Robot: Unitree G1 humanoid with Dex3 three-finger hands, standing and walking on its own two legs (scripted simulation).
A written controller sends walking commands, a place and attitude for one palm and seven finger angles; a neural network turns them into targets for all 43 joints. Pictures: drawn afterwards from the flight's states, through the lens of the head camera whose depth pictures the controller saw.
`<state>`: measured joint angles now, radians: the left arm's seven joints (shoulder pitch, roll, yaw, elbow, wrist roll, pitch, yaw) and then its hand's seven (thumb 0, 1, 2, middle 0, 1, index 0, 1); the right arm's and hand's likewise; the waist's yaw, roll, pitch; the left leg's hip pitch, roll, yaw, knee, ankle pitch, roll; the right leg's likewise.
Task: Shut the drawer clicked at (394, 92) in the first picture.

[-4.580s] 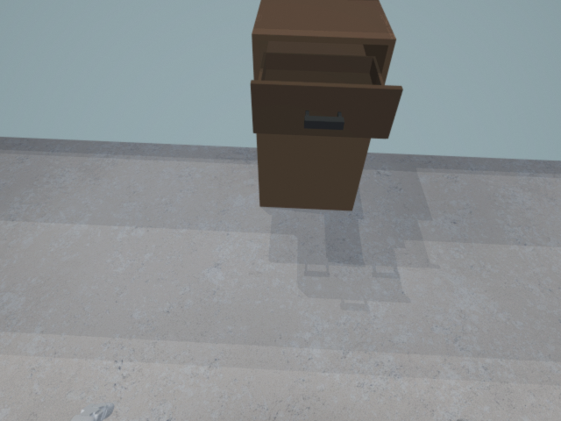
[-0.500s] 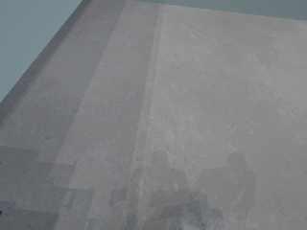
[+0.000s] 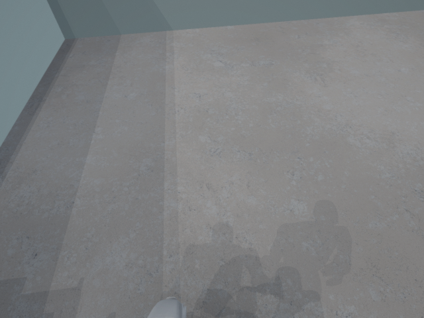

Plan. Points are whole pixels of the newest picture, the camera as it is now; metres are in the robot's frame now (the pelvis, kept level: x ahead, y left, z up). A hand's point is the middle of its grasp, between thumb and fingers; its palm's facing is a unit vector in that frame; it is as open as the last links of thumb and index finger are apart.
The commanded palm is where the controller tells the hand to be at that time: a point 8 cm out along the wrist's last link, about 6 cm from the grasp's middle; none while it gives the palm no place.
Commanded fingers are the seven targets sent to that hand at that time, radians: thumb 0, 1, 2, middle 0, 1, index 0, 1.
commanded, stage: walk to a spot facing it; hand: left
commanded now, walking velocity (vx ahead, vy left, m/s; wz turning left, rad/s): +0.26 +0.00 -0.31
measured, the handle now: out of the picture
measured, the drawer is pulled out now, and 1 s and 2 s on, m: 0.27 0.27 0.27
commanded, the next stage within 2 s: turn to face it in 0.60 s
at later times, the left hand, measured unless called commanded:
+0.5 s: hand (118, 273) +0.24 +0.27 -0.18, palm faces -0.18 -0.96 -0.20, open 7.4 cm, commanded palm none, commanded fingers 0.00 0.90 0.90 -0.20 -0.30 -0.20 -0.30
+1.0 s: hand (193, 234) +0.34 +0.09 -0.16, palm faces -0.42 -0.89 -0.16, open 7.4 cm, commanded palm none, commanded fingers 0.00 0.90 0.90 -0.20 -0.30 -0.20 -0.30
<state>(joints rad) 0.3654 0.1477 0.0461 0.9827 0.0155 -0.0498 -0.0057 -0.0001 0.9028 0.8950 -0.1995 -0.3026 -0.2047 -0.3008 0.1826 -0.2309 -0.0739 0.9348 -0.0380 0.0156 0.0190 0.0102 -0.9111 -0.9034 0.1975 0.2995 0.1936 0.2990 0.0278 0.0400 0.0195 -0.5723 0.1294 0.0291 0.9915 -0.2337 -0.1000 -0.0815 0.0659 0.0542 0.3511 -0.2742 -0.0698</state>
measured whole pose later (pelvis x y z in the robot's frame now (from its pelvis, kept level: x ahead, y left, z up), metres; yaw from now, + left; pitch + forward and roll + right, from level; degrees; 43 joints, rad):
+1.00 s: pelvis +0.16 +0.01 -0.01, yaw -22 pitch -1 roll +0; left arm 0.10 0.10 0.01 0.95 0.02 -0.01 0.02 0.00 0.90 0.89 -0.20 -0.30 -0.20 -0.30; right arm 0.34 -0.15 -0.05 1.06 -0.01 0.06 -0.01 0.01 -0.91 -0.90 0.20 0.30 0.19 0.30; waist -0.08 0.03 0.03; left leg -0.41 0.11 0.07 1.00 -0.46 -0.07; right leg -0.20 -0.05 -0.20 0.54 -0.31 -0.04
